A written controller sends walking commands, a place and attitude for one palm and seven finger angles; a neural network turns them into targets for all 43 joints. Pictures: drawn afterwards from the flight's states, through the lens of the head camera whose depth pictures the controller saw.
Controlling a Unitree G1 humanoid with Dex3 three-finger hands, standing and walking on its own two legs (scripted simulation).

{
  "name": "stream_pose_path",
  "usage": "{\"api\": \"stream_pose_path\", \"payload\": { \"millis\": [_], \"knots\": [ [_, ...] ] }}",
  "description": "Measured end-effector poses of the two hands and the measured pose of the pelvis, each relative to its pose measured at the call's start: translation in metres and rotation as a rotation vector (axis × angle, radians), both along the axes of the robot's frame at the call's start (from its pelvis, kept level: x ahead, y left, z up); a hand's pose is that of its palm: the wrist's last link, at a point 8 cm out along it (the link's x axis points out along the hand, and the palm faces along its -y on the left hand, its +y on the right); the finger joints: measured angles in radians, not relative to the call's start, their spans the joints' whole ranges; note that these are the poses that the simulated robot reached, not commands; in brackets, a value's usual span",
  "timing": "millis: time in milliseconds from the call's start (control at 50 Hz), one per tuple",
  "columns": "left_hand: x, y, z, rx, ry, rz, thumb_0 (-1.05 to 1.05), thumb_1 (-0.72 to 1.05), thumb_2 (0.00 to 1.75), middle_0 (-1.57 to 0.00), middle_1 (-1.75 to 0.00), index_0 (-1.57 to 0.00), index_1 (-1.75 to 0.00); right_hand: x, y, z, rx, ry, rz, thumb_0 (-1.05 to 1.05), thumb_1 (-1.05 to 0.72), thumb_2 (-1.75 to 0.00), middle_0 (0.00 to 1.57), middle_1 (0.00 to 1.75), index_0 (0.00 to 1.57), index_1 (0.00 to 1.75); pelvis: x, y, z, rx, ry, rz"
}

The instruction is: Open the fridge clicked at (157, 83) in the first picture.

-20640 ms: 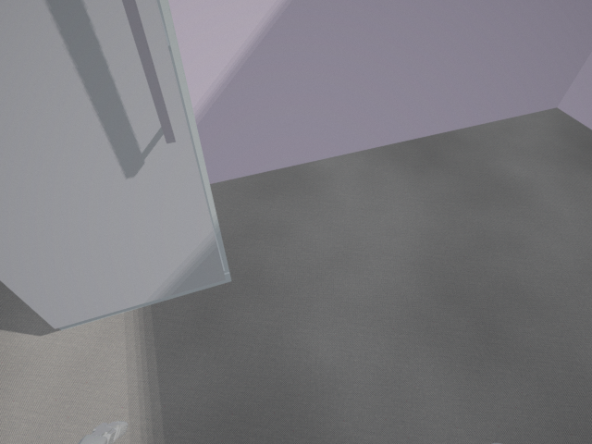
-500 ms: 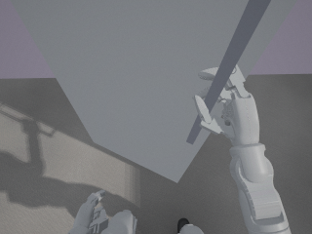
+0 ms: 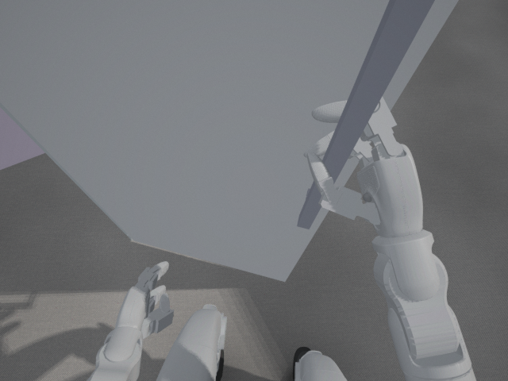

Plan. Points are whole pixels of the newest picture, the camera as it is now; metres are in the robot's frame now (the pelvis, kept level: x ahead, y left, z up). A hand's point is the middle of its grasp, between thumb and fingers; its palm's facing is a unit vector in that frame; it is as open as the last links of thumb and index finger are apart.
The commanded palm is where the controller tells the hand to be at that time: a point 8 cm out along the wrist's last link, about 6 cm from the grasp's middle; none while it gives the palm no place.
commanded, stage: walk backward, drawing the door open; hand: right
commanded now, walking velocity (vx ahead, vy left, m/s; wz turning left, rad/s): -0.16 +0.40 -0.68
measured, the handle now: (350, 113) +0.36 -0.05 +0.23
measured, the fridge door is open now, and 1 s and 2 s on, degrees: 45 71 69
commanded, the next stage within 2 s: stop walking and hold the door back in 0.64 s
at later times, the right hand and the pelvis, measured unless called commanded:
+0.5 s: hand (251, 292) +0.20 +0.03 +0.17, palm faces +0.35 +0.92 -0.18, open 6.6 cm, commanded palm +0.15 -0.01 +0.17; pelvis -0.05 +0.25 +0.00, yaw -22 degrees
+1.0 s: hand out of the picture +0.13 +0.09 +0.18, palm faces +0.75 +0.64 -0.16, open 5.8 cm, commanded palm +0.09 +0.06 +0.17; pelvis -0.04 +0.44 -0.01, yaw -41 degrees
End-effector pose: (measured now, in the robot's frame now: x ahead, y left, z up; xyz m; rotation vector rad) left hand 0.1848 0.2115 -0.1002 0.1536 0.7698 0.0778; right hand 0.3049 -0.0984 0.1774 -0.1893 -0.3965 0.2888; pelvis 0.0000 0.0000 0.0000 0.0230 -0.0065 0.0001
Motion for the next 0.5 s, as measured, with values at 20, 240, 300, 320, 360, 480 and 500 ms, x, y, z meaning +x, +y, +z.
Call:
{"api": "stream_pose_path", "payload": {
  "millis": [20, 240, 300, 320, 360, 480, 500],
  "knots": [
    [-0.002, 0.005, -0.003, -0.015, 0.011, -0.024, 0.01, 0.90, 0.90, -0.20, -0.30, -0.20, -0.30, -0.006, 0.003, 0.000, 0.002, 0.006, -0.029, -0.06, -0.62, -0.78, 0.48, 1.40, 0.19, 1.25, -0.004, 0.011, 0.000, 0.010, 0.000, -0.010],
    [-0.001, 0.105, -0.019, -0.033, 0.038, -0.104, 0.01, 0.90, 0.90, -0.21, -0.30, -0.20, -0.30, -0.072, 0.039, 0.002, 0.012, 0.017, -0.416, -0.06, -0.62, -0.81, 0.46, 1.40, 0.22, 1.35, -0.028, 0.133, -0.009, -0.036, -0.022, -0.178],
    [0.003, 0.129, -0.009, 0.012, 0.028, -0.141, 0.01, 0.90, 0.90, -0.20, -0.30, -0.20, -0.30, -0.090, 0.049, 0.002, 0.020, 0.027, -0.456, -0.05, -0.63, -0.80, 0.46, 1.40, 0.23, 1.35, -0.033, 0.155, -0.005, -0.041, -0.006, -0.245],
    [0.005, 0.135, -0.007, 0.027, 0.021, -0.159, 0.01, 0.90, 0.90, -0.20, -0.30, -0.20, -0.30, -0.095, 0.052, 0.002, 0.024, 0.022, -0.465, -0.05, -0.63, -0.80, 0.46, 1.40, 0.23, 1.35, -0.034, 0.162, -0.005, -0.037, 0.003, -0.267],
    [0.010, 0.145, -0.005, 0.056, -0.009, -0.195, 0.01, 0.90, 0.90, -0.20, -0.30, -0.20, -0.30, -0.105, 0.058, -0.001, 0.035, -0.008, -0.478, -0.05, -0.63, -0.81, 0.46, 1.40, 0.23, 1.34, -0.037, 0.176, -0.012, -0.023, 0.023, -0.296],
    [0.007, 0.173, 0.005, 0.082, 0.005, -0.329, 0.01, 0.90, 0.90, -0.20, -0.30, -0.20, -0.30, -0.136, 0.080, -0.003, 0.057, -0.054, -0.581, -0.05, -0.64, -0.82, 0.46, 1.40, 0.24, 1.34, -0.049, 0.239, -0.008, -0.029, -0.016, -0.365],
    [0.006, 0.178, 0.006, 0.080, 0.016, -0.352, 0.01, 0.90, 0.90, -0.20, -0.30, -0.20, -0.30, -0.141, 0.084, -0.003, 0.051, -0.042, -0.608, -0.05, -0.64, -0.82, 0.46, 1.40, 0.24, 1.35, -0.049, 0.251, -0.004, -0.013, -0.017, -0.383]
  ]
}}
